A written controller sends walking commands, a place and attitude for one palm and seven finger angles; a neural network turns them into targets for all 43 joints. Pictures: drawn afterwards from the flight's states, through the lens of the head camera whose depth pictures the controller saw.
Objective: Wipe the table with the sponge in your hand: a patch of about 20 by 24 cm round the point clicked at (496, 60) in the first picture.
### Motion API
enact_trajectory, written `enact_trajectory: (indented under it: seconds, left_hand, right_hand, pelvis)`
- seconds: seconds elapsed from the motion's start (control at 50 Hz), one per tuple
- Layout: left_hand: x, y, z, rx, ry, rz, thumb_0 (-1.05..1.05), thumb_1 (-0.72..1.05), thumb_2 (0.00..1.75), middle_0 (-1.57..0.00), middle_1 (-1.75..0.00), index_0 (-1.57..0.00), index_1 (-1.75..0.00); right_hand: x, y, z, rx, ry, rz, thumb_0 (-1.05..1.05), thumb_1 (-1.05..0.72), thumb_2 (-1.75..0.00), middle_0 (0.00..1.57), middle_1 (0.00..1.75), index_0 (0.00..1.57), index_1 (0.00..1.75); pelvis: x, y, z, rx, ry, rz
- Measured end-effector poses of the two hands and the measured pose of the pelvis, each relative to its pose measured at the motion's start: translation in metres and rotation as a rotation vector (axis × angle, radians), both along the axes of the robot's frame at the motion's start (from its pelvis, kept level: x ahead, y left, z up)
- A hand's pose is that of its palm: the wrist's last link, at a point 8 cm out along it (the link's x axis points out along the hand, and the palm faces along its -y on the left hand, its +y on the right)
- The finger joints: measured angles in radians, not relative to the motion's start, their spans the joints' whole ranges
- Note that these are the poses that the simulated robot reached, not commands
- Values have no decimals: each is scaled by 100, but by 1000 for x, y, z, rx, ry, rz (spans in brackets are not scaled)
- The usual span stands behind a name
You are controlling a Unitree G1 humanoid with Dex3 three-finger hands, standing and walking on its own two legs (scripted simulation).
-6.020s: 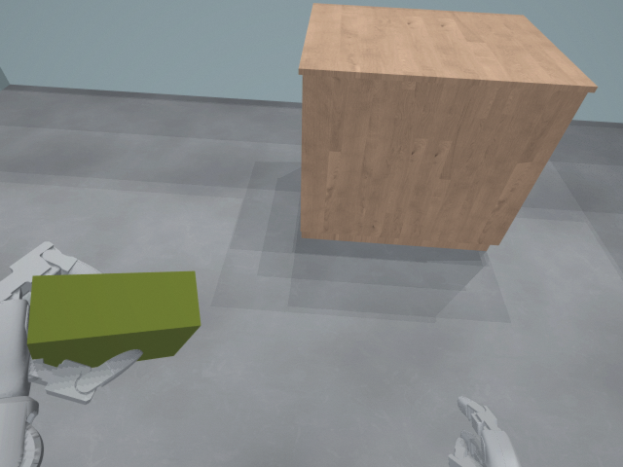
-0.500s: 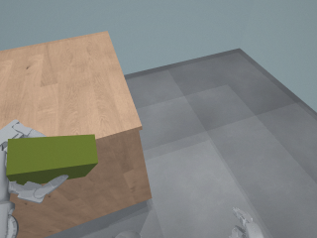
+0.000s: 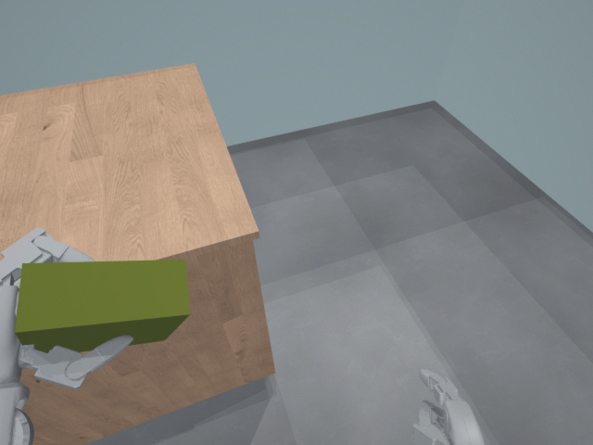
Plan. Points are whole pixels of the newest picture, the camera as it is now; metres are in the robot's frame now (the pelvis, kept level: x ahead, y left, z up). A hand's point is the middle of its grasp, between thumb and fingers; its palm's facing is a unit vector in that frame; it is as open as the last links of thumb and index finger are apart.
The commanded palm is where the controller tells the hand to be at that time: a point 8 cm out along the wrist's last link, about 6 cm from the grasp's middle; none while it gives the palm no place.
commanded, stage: come to a stop and stand still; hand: left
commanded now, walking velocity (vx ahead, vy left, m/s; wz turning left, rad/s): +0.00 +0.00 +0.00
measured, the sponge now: (131, 307) +0.22 +0.19 +0.15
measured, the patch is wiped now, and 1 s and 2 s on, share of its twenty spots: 0.00 0.00 0.00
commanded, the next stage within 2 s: look again from close up in 0.66 s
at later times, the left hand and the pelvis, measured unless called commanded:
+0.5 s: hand (62, 341) +0.18 +0.24 +0.16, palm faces +0.37 -0.84 -0.39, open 9.9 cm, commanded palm +0.13 +0.28 +0.18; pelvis -0.03 +0.00 +0.00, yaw +0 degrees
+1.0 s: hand (45, 302) +0.21 +0.27 +0.16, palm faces +0.30 -0.85 -0.42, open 9.9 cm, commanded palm +0.15 +0.31 +0.18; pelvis -0.03 +0.03 +0.01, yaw -3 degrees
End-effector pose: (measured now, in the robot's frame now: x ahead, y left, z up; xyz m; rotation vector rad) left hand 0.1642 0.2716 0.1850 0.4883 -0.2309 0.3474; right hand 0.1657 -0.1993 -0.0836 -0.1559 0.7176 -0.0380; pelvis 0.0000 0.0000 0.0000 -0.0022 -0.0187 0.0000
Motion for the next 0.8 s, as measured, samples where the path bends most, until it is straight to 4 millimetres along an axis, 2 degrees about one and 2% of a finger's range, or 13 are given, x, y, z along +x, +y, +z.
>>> enact_trajectory:
  seconds: [0.12,0.18,0.36,0.46,0.56,0.76,0.8]
  left_hand:
    - [-5,0,-5,-29,-16,12,-1,-47,99,-76,-134,-76,-134]
    - [-7,4,-7,-39,-15,20,-1,-47,99,-76,-134,-76,-134]
    - [-21,-4,-7,-26,-2,-13,-1,-47,99,-76,-135,-76,-134]
    - [-27,0,-10,-39,8,-10,-1,-47,99,-76,-135,-76,-134]
    - [-28,10,-11,-39,15,13,-1,-47,99,-76,-135,-76,-134]
    - [-23,17,-11,-47,14,21,-1,-47,99,-76,-135,-76,-134]
    - [-12,29,6,92,-25,-4,-1,-47,99,-76,-135,-76,-134]
  right_hand:
    - [-24,-24,-7,-64,57,-42,1,-90,-90,20,30,20,30]
    - [-35,-34,-1,-91,73,-64,2,-90,-90,20,30,20,30]
    - [-47,-47,12,-112,13,-89,2,-90,-90,20,30,20,30]
    - [-53,-42,10,-111,18,-89,2,-90,-90,20,30,20,30]
    - [-55,-29,9,-103,34,-73,2,-90,-90,20,30,20,30]
    - [-46,-7,7,-70,30,-36,2,-90,-90,20,30,20,30]
    - [-45,-5,7,-86,29,-3,1,-90,-90,20,30,20,30]
  pelvis:
    - [-6,-3,-1,-10,-4,13]
    - [-11,-4,2,4,-14,5]
    - [-26,-6,4,-3,-9,-7]
    - [-30,-2,4,-10,-13,-4]
    - [-31,3,5,-8,-12,-2]
    - [-29,10,6,-8,-5,-6]
    - [-33,9,5,-18,-6,8]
